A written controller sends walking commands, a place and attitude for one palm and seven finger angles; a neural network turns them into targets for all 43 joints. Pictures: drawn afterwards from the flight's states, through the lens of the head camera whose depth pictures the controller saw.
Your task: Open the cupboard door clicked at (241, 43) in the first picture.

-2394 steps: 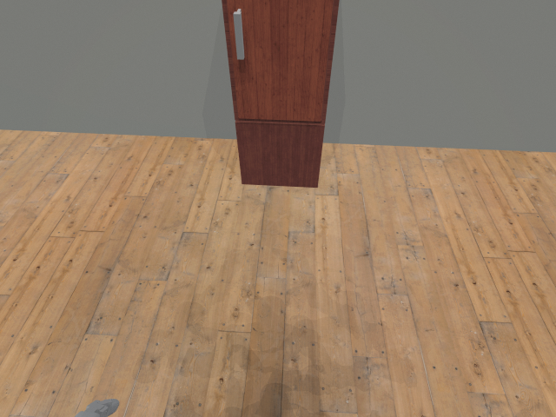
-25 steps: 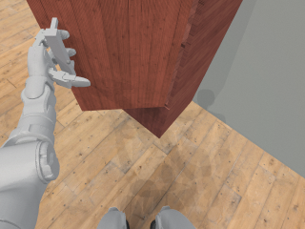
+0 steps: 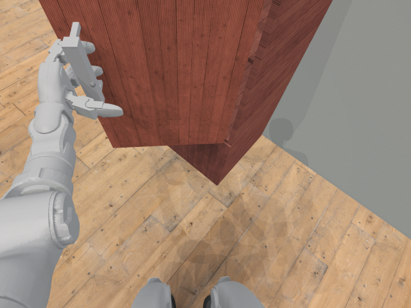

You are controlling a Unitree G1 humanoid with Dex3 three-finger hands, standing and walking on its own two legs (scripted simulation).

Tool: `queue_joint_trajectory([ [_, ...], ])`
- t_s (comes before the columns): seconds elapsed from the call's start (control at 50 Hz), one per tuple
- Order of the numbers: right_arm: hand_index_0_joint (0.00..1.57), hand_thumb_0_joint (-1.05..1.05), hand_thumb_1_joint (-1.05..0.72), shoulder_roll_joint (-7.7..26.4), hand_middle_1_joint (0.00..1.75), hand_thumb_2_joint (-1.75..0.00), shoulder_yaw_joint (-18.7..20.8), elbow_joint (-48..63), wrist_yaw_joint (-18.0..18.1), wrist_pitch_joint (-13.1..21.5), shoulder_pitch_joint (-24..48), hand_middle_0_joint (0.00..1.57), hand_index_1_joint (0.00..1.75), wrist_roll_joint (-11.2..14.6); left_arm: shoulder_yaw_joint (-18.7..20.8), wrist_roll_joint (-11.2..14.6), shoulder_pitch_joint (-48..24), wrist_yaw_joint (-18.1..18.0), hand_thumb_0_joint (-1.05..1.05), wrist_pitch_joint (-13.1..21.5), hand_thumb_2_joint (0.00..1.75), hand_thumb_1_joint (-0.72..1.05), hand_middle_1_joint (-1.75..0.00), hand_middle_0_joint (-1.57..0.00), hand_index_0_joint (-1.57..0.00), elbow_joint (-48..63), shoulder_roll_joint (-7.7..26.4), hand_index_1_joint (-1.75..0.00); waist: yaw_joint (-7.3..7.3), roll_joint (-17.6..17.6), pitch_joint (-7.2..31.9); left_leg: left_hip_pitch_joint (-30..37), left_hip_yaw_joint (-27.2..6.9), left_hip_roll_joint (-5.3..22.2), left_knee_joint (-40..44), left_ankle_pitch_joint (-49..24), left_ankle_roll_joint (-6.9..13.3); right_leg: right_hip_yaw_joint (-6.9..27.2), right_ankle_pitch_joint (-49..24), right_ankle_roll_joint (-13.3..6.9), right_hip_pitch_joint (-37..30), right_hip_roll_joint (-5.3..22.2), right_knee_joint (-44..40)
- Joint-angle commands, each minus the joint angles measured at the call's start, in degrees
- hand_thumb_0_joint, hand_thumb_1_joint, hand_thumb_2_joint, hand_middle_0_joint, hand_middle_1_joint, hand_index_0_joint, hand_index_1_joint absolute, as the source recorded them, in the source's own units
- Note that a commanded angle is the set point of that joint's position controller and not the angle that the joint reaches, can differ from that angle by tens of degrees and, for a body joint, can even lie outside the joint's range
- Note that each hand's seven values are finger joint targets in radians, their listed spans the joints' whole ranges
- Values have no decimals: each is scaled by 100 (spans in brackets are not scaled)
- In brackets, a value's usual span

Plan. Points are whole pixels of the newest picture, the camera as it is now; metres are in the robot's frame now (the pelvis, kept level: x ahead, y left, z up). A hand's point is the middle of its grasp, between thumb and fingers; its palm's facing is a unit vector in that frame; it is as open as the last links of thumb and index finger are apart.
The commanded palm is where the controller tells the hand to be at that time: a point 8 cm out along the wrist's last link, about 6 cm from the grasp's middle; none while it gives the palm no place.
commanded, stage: close the thumb around the handle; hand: left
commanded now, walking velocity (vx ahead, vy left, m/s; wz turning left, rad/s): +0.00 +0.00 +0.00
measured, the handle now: (87, 68) +0.56 +0.18 +0.08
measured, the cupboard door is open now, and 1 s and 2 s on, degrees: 46 48 74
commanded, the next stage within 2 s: pull the door open along its arc in 0.60 s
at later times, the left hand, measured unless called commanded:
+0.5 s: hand (94, 85) +0.51 +0.16 +0.09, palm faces +0.03 -1.00 -0.02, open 6.0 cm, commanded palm +0.49 +0.21 +0.08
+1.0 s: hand (98, 91) +0.50 +0.16 +0.09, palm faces +0.03 -1.00 +0.00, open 5.8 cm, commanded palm +0.44 +0.20 +0.08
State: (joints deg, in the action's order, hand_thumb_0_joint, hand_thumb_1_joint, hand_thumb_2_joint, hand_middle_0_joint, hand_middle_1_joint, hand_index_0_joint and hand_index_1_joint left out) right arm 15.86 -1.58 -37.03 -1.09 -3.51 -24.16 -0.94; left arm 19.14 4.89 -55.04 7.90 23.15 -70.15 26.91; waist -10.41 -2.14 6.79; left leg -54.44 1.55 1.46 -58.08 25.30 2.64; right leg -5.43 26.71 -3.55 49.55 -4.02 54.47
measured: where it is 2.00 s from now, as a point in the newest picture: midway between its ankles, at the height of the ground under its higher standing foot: outside the picture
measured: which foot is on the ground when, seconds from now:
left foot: down 0.00-1.00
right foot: down 0.00-1.00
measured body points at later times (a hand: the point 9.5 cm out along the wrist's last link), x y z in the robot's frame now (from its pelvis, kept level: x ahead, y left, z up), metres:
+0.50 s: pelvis +0.00 +0.00 +0.00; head +0.11 +0.01 +0.44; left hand +0.51 +0.22 +0.09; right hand -0.02 -0.26 -0.11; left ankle +0.02 +0.09 -0.67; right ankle -0.01 -0.09 -0.67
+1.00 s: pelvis +0.00 +0.00 +0.01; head +0.11 +0.01 +0.44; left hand +0.49 +0.21 +0.09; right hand -0.02 -0.26 -0.11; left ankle +0.01 +0.09 -0.67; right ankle -0.01 -0.09 -0.67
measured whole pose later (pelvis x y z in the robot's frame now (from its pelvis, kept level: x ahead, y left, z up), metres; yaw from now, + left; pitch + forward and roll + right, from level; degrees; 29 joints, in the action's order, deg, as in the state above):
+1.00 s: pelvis +0.00 +0.00 +0.01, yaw -1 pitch +20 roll -2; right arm 15.4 -1.2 -35.2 -1.9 -4.5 -25.6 -0.3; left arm 18.7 7.1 -46.8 6.6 22.7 -62.3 22.7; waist -9.4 -2.4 7.8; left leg -51.1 3.3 1.7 -56.0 25.0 3.0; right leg -3.5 26.1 -3.2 47.2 -4.3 53.2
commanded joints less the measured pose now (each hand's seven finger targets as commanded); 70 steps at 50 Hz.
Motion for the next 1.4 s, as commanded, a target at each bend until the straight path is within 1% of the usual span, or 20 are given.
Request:
queue_joint_trajectory([
  [0.0, 20, 0, -90, 1002, 30, -90, 353, 208, 59, 40, -1047, 20, 30, 11, 8, 51, -2785, -26, 0, 402, 44, -16, -124, -32, -32, 1244, 1035, -124, -224, -477, 2591, 2535, -603, -41, 378, -2450, -5, 476, -2327, 241, -595, -22, -655],
  [0.16, 20, 0, -90, 993, 30, -90, 358, 258, 37, 37, -1001, 20, 30, -1, 257, -27, -2531, -200, 0, 479, 64, 28, -128, -36, -36, 1284, 1238, -128, -37, -562, 2738, 2560, -568, -46, 409, -2488, -37, 475, -2332, 231, -682, -3, -612],
  [0.3, 20, 0, -90, 966, 30, -90, 352, 289, 46, 38, -997, 20, 30, 21, 148, -19, -2646, -114, 0, 491, 80, 68, -133, -38, -38, 1313, 1146, -133, -121, -403, 2645, 2336, -496, -85, 433, -2280, 10, 544, -2413, 252, -917, -8, -665],
  [0.32, 20, 0, -90, 999, 30, -90, 362, 281, 63, 36, -996, 20, 30, 32, 368, -14, -2550, -106, 0, 500, 83, 73, -133, -39, -39, 1275, 1409, -133, -23, -409, 2716, 2294, -493, -80, 432, -2257, -6, 566, -2392, 252, -967, 2, -666],
  [0.38, 20, 0, -90, 961, 30, -90, 353, 274, 74, 48, -952, 20, 30, 43, 173, 51, -2539, -32, 0, 473, 90, 90, -135, -40, -40, 1253, 1151, -135, -101, -394, 2609, 2258, -466, -86, 439, -2178, 4, 579, -2376, 268, -950, 3, -720],
  [0.44, 20, 0, -90, 990, 30, -90, 345, 251, 97, 40, -993, 20, 30, 52, 279, 29, -2516, -5, 0, 449, 90, 90, -135, -40, -40, 1122, 1348, -135, -90, -372, 2491, 2152, -481, -81, 441, -2138, 9, 584, -2339, 263, -913, 15, -703],
  [0.5, 20, 0, -90, 977, 30, -90, 334, 250, 98, 63, -997, 20, 30, 48, 179, 44, -2649, 31, 0, 423, 90, 90, -135, -40, -40, 1067, 1211, -135, -154, -398, 2369, 2120, -496, -89, 424, -2024, 22, 568, -2185, 254, -772, 9, -705],
  [0.54, 20, 0, -90, 1030, 30, -90, 317, 276, 136, 39, -993, 20, 30, 51, 554, 48, -2513, -36, 0, 355, 90, 90, -135, -40, -40, 903, 1685, -135, -85, -253, 2399, 1870, -462, -94, 422, -1947, 31, 626, -2190, 279, -962, 29, -714],
  [0.6, 20, 0, -90, 972, 30, -90, 308, 313, 117, 78, -964, 20, 30, 39, 266, -11, -2751, -60, 0, 374, 90, 90, -135, -40, -40, 1003, 1373, -135, -166, -436, 2378, 1941, -465, -104, 399, -1868, 36, 606, -2072, 273, -800, 31, -698],
  [0.68, 20, 0, -90, 1021, 30, -90, 304, 357, 125, 76, -973, 20, 30, 32, 500, -39, -2546, -79, 0, 336, 90, 90, -135, -40, -40, 925, 1690, -135, -81, -334, 2513, 1774, -441, -101, 382, -1816, 37, 643, -2054, 287, -971, 39, -698],
  [0.7, 20, 0, -90, 958, 30, -90, 300, 360, 107, 92, -976, 20, 30, 28, 137, 16, -2687, -61, 0, 354, 90, 90, -135, -40, -40, 1056, 1180, -135, -181, -415, 2588, 1931, -460, -113, 393, -1922, 37, 619, -2174, 281, -927, 33, -673],
  [0.72, 20, 0, -90, 944, 30, -90, 332, 348, 88, 105, -949, 20, 30, 30, 104, 38, -2510, -64, 0, 365, 90, 90, -135, -40, -40, 1087, 1020, -135, -96, -457, 2646, 2087, -465, -93, 388, -1946, 9, 575, -2126, 272, -823, 30, -675],
  [0.82, 20, 0, -90, 978, 30, -90, 369, 432, 38, 87, -908, 20, 30, 36, 181, 89, -1870, -66, 0, 395, 90, 90, -135, -40, -40, 1375, 1028, -135, 104, -403, 2839, 2251, -445, -88, 474, -2148, -14, 533, -2302, 242, -1044, 11, -648],
  [0.94, 20, 0, -90, 907, 30, -90, 401, 699, -32, 11, -724, 20, 30, 106, -14, 262, -716, -13, 0, 326, 90, 90, -135, -40, -40, 1963, 553, -135, 380, -220, 2705, 2251, -319, -141, 678, -2283, -17, 515, -2667, 226, -1536, -5, -742],
  [1.16, 20, 0, -90, 682, 30, -90, 500, 1296, -238, 159, -30, 20, 30, 251, -909, 701, 3096, -141, 0, 113, 90, 90, -135, -40, -40, 4884, -934, -135, 952, 70, 2293, 3066, -174, -84, 1013, -3612, -37, 369, -3712, 241, -2115, 46, -873],
  [1.18, 20, 0, -90, 517, 30, -90, 484, 1306, -236, 208, 237, 20, 30, 209, -79, 1089, 3195, -960, 0, 32, 90, 90, -135, -40, -40, 5415, -1017, -135, 1450, 139, 2258, 2879, -123, -83, 1098, -3630, -120, 277, -3555, 222, -2331, 46, -899],
  [1.2, 20, 0, -90, 524, 30, -90, 448, 1366, -274, 268, 305, 20, 30, 174, -675, 839, 3795, -1308, 0, -71, 90, 90, -135, -40, -40, 5621, -1373, -135, 1275, 88, 2061, 2916, -120, -95, 1112, -3583, -123, 257, -3539, 239, -2304, 31, -871],
  [1.24, 20, 0, -90, 463, 30, -90, 440, 1350, -326, 298, 451, 20, 30, 136, -1087, 669, 3915, -1844, 0, -211, 90, 90, -135, -40, -40, 6070, -1924, -135, 1099, 286, 1743, 2917, -187, -49, 1089, -3550, -165, 193, -3383, 263, -2085, 73, -878],
  [1.26, 20, 0, -90, 479, 30, -90, 455, 1308, -331, 288, 465, 20, 30, 97, -1130, 502, 3901, -2109, 0, -255, 90, 90, -135, -40, -40, 6126, -1943, -135, 1055, 456, 1681, 2888, -244, -24, 1076, -3449, -182, 178, -3241, 261, -2012, 73, -833],
  [1.38, 20, 0, -90, 303, 30, -90, 432, 1160, -269, 149, 910, 20, 30, -164, -2026, -753, 2840, -3586, 0, -456, 90, 90, -135, -40, -40, 6199, -2719, -135, 819, 199, 1560, 2720, -383, -61, 885, -2622, -208, 251, -2498, 199, -1465, 213, -637],
])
